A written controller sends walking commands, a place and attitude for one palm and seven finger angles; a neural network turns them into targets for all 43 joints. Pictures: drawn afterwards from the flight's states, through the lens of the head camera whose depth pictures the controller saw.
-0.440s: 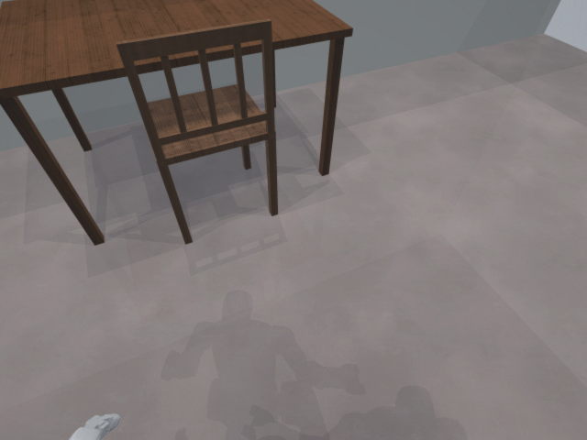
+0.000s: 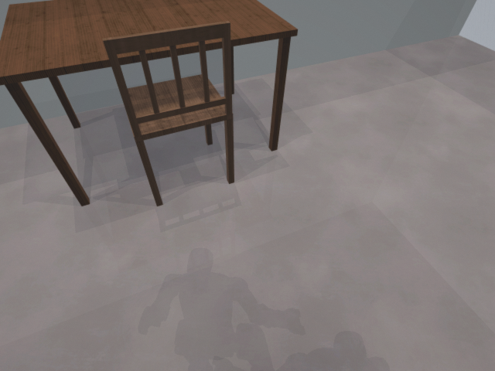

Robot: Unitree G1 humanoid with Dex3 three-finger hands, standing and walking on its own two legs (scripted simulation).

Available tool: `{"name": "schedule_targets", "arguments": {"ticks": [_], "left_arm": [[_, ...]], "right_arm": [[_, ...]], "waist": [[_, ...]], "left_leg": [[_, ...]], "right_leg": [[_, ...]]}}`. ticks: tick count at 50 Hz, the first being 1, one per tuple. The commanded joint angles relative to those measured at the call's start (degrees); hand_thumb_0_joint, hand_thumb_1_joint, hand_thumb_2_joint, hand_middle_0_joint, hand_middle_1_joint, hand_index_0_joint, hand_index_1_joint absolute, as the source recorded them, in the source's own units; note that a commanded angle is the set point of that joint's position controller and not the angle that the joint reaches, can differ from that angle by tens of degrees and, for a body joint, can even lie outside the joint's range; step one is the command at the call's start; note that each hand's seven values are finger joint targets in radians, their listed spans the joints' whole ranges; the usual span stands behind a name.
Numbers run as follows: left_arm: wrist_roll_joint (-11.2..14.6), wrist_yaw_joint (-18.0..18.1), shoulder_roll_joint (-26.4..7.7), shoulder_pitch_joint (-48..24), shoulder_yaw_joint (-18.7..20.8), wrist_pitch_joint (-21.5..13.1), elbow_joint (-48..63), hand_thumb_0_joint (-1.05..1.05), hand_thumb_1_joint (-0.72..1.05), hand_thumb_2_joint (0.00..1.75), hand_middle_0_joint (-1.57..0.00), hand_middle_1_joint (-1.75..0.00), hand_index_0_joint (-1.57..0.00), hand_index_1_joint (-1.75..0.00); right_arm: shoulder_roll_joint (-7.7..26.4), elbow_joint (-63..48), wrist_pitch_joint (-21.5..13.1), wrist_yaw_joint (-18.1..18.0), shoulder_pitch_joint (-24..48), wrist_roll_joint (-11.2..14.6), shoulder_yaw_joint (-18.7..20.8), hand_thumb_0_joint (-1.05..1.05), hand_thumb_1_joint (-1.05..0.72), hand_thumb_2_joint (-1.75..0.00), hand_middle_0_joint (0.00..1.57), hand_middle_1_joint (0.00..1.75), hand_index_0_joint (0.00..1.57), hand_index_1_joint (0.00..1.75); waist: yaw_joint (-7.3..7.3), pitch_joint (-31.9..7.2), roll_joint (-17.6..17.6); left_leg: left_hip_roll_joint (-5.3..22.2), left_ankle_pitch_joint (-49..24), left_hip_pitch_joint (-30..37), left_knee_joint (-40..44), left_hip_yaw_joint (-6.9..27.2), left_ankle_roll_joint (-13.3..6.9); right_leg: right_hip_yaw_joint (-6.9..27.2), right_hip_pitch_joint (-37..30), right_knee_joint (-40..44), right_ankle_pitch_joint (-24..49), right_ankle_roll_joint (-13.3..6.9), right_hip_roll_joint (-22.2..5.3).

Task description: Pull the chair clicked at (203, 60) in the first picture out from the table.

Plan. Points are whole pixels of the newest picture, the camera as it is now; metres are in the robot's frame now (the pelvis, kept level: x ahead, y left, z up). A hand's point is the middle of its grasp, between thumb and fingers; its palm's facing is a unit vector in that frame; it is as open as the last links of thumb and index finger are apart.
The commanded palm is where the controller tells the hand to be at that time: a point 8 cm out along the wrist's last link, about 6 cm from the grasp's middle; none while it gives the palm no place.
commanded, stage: stand and wait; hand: left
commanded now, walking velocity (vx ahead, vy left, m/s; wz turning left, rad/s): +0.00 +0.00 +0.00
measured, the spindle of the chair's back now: (177, 78) +1.10 +0.34 -0.10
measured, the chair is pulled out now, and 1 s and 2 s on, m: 0.00 0.00 0.00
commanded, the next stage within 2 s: look at it before walking up in 0.40 s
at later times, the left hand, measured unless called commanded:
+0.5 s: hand out of the picture +0.06 +0.24 -0.15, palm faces -0.03 -0.94 -0.34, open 7.4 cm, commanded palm none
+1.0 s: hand out of the picture +0.05 +0.23 -0.15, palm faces -0.04 -0.94 -0.33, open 7.4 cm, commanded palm none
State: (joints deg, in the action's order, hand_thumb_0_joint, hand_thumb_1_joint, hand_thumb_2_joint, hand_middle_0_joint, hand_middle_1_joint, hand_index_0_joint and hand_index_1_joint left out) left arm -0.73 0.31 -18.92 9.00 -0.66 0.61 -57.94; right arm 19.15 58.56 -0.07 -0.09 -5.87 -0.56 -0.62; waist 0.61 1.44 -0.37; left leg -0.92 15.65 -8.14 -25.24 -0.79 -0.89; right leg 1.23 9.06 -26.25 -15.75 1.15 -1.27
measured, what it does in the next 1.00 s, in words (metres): stands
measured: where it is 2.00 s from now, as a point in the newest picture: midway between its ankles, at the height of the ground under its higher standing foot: outside the picture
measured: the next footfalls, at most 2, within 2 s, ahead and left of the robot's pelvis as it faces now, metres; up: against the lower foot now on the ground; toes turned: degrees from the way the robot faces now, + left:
left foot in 1.94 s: +0.43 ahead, +0.06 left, +0.00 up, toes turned +0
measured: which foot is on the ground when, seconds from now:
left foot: down 0.00-1.00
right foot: down 0.00-1.00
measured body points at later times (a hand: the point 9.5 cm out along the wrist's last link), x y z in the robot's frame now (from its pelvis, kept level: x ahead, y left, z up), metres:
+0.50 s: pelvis -0.02 -0.01 +0.00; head -0.02 -0.01 +0.45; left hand +0.06 +0.28 -0.13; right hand +0.05 -0.30 -0.13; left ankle -0.02 +0.11 -0.74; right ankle -0.02 -0.13 -0.74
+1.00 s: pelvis -0.02 -0.01 +0.01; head -0.01 -0.01 +0.45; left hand +0.05 +0.28 -0.13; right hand +0.05 -0.30 -0.13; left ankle -0.02 +0.11 -0.74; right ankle -0.02 -0.13 -0.74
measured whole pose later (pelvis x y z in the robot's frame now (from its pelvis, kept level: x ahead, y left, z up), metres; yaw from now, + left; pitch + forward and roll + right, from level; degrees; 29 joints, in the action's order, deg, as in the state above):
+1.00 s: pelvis -0.02 -0.01 +0.01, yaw -1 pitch -2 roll +0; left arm -0.8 0.2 -18.8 8.6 -0.6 -0.2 -62.1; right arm 19.0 63.8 -0.3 0.2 -7.1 -0.2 -0.6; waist 0.2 1.8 -0.2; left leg 0.2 11.9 -7.6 -21.0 -1.0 0.1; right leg 1.4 8.7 -22.1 -11.8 0.3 -0.2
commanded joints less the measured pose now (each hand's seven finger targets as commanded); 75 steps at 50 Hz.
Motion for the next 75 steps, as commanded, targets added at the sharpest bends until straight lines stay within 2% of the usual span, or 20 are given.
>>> {"name": "schedule_targets", "arguments": {"ticks": [1, 6, 25, 35, 41, 55, 56, 57, 59, 62, 65, 66, 68, 69, 70, 71, 72, 73, 74, 75], "left_arm": [[0.1, 0.5, -11.9, -3.4, 2.6, -1.5, 3.4, 0.00, 0.90, 0.90, -0.20, -0.30, -0.20, -0.30], [0.1, 0.5, -11.9, -3.1, 2.4, -1.5, 2.0, 0.00, 0.90, 0.90, -0.20, -0.30, -0.20, -0.30], [0.1, 0.4, -11.8, -3.5, 2.3, -1.7, 0.0, 0.00, 0.90, 0.90, -0.20, -0.30, -0.20, -0.30], [0.0, 0.5, -11.6, -3.2, 2.3, -1.9, -0.1, 0.00, 0.90, 0.90, -0.20, -0.30, -0.20, -0.30], [0.0, 0.4, -11.5, -3.0, 2.3, -1.9, -0.4, 0.00, 0.90, 0.90, -0.20, -0.30, -0.20, -0.30], [0.0, 0.5, -11.5, -2.6, 2.2, -2.0, -0.8, 0.00, 0.90, 0.90, -0.20, -0.30, -0.20, -0.30], [0.2, 0.6, -6.8, -0.2, 1.4, -1.5, -2.0, 0.00, 0.90, 0.90, -0.20, -0.30, -0.20, -0.30], [0.1, 0.6, -4.6, 1.9, 0.8, -0.9, -2.8, 0.00, 0.90, 0.90, -0.20, -0.30, -0.20, -0.30], [-0.4, 0.1, -5.0, 3.3, 1.3, -0.2, -2.9, 0.00, 0.90, 0.90, -0.20, -0.30, -0.20, -0.30], [-0.6, -0.7, -5.1, 5.2, 2.0, 0.0, -2.1, 0.00, 0.90, 0.90, -0.20, -0.30, -0.20, -0.30], [-0.6, -1.0, -3.3, 7.2, 2.5, -0.5, -1.3, 0.00, 0.90, 0.90, -0.20, -0.30, -0.20, -0.30], [-0.5, -1.0, -2.3, 7.3, 2.6, -0.9, -1.1, 0.00, 0.90, 0.90, -0.20, -0.30, -0.20, -0.30], [-0.5, -1.2, -0.1, 6.7, 2.6, -1.5, 0.2, 0.00, 0.90, 0.90, -0.20, -0.30, -0.20, -0.30], [-0.5, -1.2, 1.2, 4.9, 2.5, -1.8, 1.3, 0.00, 0.90, 0.90, -0.20, -0.30, -0.20, -0.30], [-0.5, -1.2, 1.6, 2.6, 2.7, -2.1, 2.4, 0.00, 0.90, 0.90, -0.20, -0.30, -0.20, -0.30], [-0.4, -1.3, 2.0, 1.8, 2.8, -2.5, 3.1, 0.00, 0.90, 0.90, -0.20, -0.30, -0.20, -0.30], [-0.4, -1.4, 2.7, 2.3, 3.0, -2.8, 2.8, 0.00, 0.90, 0.90, -0.20, -0.30, -0.20, -0.30], [-0.3, -1.5, 3.2, 4.7, 3.1, -3.1, 2.0, 0.00, 0.90, 0.90, -0.20, -0.30, -0.20, -0.30], [-0.4, -1.7, 4.1, 10.1, 3.4, -3.4, 0.0, 0.00, 0.90, 0.90, -0.20, -0.30, -0.20, -0.30], [-0.7, -1.5, 2.7, 18.6, 4.2, -3.7, -3.0, 0.00, 0.90, 0.90, -0.20, -0.30, -0.20, -0.30]], "right_arm": [[11.3, -3.1, -1.8, -1.0, 3.2, -0.1, 2.9, 0.00, -0.90, -0.90, 0.20, 0.30, 0.20, 0.30], [11.4, -1.5, -1.7, -0.9, 2.7, 0.0, 2.7, 0.00, -0.90, -0.90, 0.20, 0.30, 0.20, 0.30], [11.3, 1.4, -1.8, -0.7, 1.2, 0.0, 2.4, 0.00, -0.90, -0.90, 0.20, 0.30, 0.20, 0.30], [11.1, 1.6, -2.0, -0.7, 1.3, 0.1, 2.5, 0.00, -0.90, -0.90, 0.20, 0.30, 0.20, 0.30], [11.0, 1.8, -1.8, -0.7, 1.6, 0.1, 2.4, 0.00, -0.90, -0.90, 0.20, 0.30, 0.20, 0.30], [11.0, 2.1, -1.9, -0.7, 1.4, 0.2, 2.4, 0.00, -0.90, -0.90, 0.20, 0.30, 0.20, 0.30], [6.5, 3.0, -1.5, -0.6, -0.4, -0.1, 1.3, 0.00, -0.90, -0.90, 0.20, 0.30, 0.20, 0.30], [3.9, 3.7, -0.9, -0.4, -2.4, -0.3, 0.8, 0.00, -0.90, -0.90, 0.20, 0.30, 0.20, 0.30], [4.0, 4.0, -0.4, -0.2, -4.3, -0.7, 1.2, 0.00, -0.90, -0.90, 0.20, 0.30, 0.20, 0.30], [4.4, 3.1, -0.3, 0.0, -5.2, -1.0, 1.9, 0.00, -0.90, -0.90, 0.20, 0.30, 0.20, 0.30], [3.9, 2.8, -1.0, -0.2, -8.2, -0.9, 2.4, 0.00, -0.90, -0.90, 0.20, 0.30, 0.20, 0.30], [4.1, 3.0, -1.4, -0.4, -9.9, -0.8, 2.7, 0.00, -0.90, -0.90, 0.20, 0.30, 0.20, 0.30], [5.5, 3.4, -1.9, -0.6, -13.7, -0.6, 3.6, 0.00, -0.90, -0.90, 0.20, 0.30, 0.20, 0.30], [5.7, 3.8, -2.3, -0.8, -15.7, -0.6, 4.1, 0.00, -0.90, -0.90, 0.20, 0.30, 0.20, 0.30], [5.0, 4.1, -2.7, -0.9, -17.6, -0.6, 4.3, 0.00, -0.90, -0.90, 0.20, 0.30, 0.20, 0.30], [4.1, 4.5, -3.0, -1.0, -18.6, -0.7, 4.1, 0.00, -0.90, -0.90, 0.20, 0.30, 0.20, 0.30], [3.1, 4.7, -3.2, -1.1, -18.5, -0.8, 4.1, 0.00, -0.90, -0.90, 0.20, 0.30, 0.20, 0.30], [2.4, 4.7, -3.2, -1.1, -17.5, -0.9, 3.8, 0.00, -0.90, -0.90, 0.20, 0.30, 0.20, 0.30], [2.0, 4.3, -3.2, -1.2, -15.0, -0.9, 3.7, 0.00, -0.90, -0.90, 0.20, 0.30, 0.20, 0.30], [0.7, 3.5, -3.4, -1.0, -12.9, -0.5, 3.5, 0.00, -0.90, -0.90, 0.20, 0.30, 0.20, 0.30]], "waist": [[-0.64, -4.4, -0.1], [-0.54, -3.2, -0.3], [-0.51, -1.4, -0.3], [-0.61, -3.5, -0.3], [-0.54, -2.0, 0.0], [-0.58, -3.5, -0.2], [-0.52, -4.4, -0.2], [-0.47, -3.8, -0.6], [-0.50, -0.1, -1.3], [-0.18, 6.1, -1.4], [-0.70, 7.9, 0.3], [-1.35, 7.6, 2.2], [-2.47, 6.5, 7.7], [-3.30, 7.4, 10.6], [-4.34, 8.8, 10.9], [-4.31, 8.4, 10.3], [-3.71, 7.7, 9.4], [-2.37, 6.7, 7.5], [0.89, 3.8, 5.2], [4.89, -0.2, -1.2]], "left_leg": [[7.1, -14.6, 1.5, 4.1, 5.1, -1.5], [7.1, -10.9, 0.7, 5.4, 5.5, -1.4], [7.4, -8.5, -0.2, 7.4, 5.9, -0.9], [7.7, -11.3, 1.6, 7.1, 5.6, -0.9], [7.7, -9.3, 1.0, 7.7, 5.6, -0.8], [7.9, -12.5, 2.2, 7.4, 5.6, -0.8], [7.9, -9.8, 2.7, 6.9, 4.4, -0.1], [7.2, -3.8, 2.5, 5.9, 3.6, 0.2], [6.5, 10.4, -1.2, 5.7, 3.3, -0.2], [6.4, 18.8, -6.0, 4.8, 3.6, -0.9], [8.2, 17.9, -4.9, 4.3, 5.1, -2.5], [9.8, 16.5, -3.0, 5.2, 6.7, -3.4], [15.8, 15.6, 2.4, 9.7, 13.5, -6.8], [19.2, 12.7, 6.0, 11.9, 16.5, -9.1], [21.1, 5.6, 8.3, 12.3, 17.2, -10.8], [21.5, -3.2, 10.1, 10.7, 16.1, -11.4], [21.2, -10.3, 9.4, 8.4, 13.1, -10.9], [20.0, -13.8, 7.4, 5.6, 9.6, -9.5], [16.8, -14.1, 1.6, -0.8, 3.5, -6.5], [11.7, -14.5, -7.9, -13.5, -2.7, -3.6]], "right_leg": [[4.0, -0.6, 3.9, 14.2, -2.8, -5.2], [4.6, 0.0, 5.3, 10.9, -2.8, -5.1], [5.4, 1.0, 7.4, 7.4, -2.7, -5.1], [5.5, 0.2, 7.2, 10.7, -2.8, -5.2], [5.7, 1.0, 8.0, 8.7, -2.6, -5.1], [5.3, -0.4, 7.7, 12.1, -2.6, -5.2], [4.9, -0.6, 7.7, 9.1, -2.0, -5.2], [5.3, 0.4, 7.5, 2.1, -1.9, -4.7], [6.7, 3.7, 8.2, -11.9, -2.8, -3.9], [8.7, 8.5, 7.8, -19.4, -4.2, -2.9], [7.9, 11.3, 3.1, -15.9, -5.2, -1.4], [6.3, 12.6, -0.4, -12.6, -5.2, -0.4], [0.1, 17.7, -10.8, -8.0, -3.9, 2.8], [-2.6, 22.7, -15.7, -9.8, -3.0, 2.5], [-2.7, 26.4, -18.6, -12.5, -2.6, 0.8], [-2.5, 27.3, -18.8, -13.8, -2.6, -0.6], [-3.1, 24.8, -16.9, -14.0, -2.7, -1.4], [-4.3, 19.6, -12.9, -12.3, -2.9, -1.2], [-5.9, 8.1, -5.0, -6.1, -3.3, -0.4], [-3.0, -7.0, 0.2, 0.1, -4.5, -0.8]]}}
